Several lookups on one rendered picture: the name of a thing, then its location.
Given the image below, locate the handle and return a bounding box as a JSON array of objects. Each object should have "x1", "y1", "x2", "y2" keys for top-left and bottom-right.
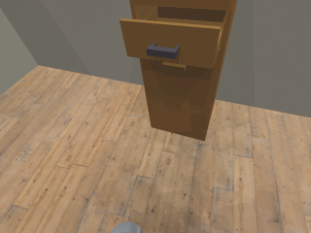
[
  {"x1": 146, "y1": 42, "x2": 180, "y2": 59},
  {"x1": 161, "y1": 61, "x2": 187, "y2": 73}
]

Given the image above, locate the cabinet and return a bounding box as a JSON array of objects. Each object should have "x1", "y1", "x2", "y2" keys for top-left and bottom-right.
[{"x1": 129, "y1": 0, "x2": 237, "y2": 141}]

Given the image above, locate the drawer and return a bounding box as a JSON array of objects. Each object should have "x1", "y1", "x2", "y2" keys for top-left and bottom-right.
[{"x1": 120, "y1": 6, "x2": 227, "y2": 69}]

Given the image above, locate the robot left thigh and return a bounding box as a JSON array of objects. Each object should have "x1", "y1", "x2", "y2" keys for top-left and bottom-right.
[{"x1": 111, "y1": 221, "x2": 141, "y2": 233}]

